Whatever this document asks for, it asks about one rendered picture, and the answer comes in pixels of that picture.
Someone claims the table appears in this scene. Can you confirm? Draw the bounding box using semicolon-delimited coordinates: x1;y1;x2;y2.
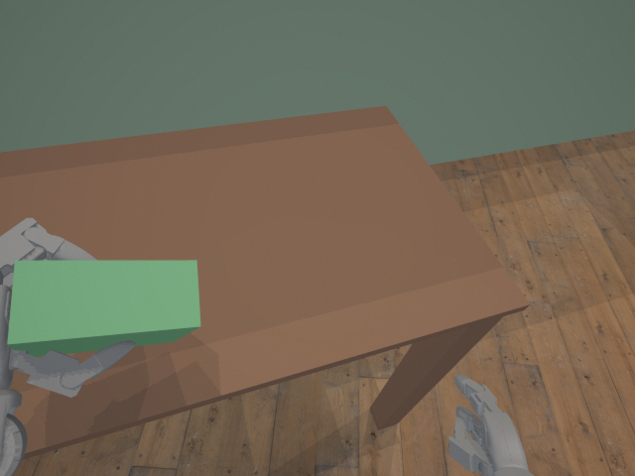
0;106;530;460

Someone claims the robot left forearm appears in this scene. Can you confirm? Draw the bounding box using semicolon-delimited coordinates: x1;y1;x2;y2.
0;389;27;476

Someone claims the sponge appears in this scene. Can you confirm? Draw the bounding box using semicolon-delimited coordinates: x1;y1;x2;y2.
7;260;200;357

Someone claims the left robot hand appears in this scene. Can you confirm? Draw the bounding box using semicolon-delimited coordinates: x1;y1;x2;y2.
0;218;136;398

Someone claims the right robot hand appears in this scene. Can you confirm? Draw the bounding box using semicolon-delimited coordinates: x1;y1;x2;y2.
448;374;529;476

